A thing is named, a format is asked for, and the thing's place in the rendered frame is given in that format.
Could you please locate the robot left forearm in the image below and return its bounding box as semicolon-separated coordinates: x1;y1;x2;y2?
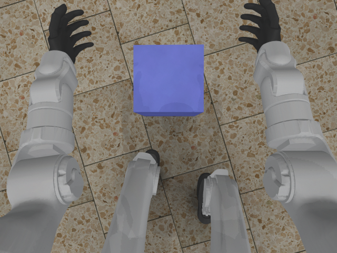
6;50;78;204

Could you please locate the right robot thigh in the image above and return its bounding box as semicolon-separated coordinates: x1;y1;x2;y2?
203;174;251;253

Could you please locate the right robot foot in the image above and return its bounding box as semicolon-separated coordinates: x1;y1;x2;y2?
197;173;211;224

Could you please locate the left robot upper arm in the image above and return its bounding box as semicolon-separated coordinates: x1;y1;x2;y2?
0;154;84;253

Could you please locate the robot left hand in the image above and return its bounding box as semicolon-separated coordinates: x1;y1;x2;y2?
48;4;94;64

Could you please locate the robot right hand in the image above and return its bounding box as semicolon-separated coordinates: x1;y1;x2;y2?
239;0;281;53

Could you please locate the carton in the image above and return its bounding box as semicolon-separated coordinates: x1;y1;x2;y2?
133;44;204;116

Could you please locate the robot right forearm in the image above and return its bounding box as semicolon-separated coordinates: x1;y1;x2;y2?
253;41;337;163

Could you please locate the right robot upper arm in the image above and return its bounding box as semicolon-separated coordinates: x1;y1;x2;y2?
263;151;337;253

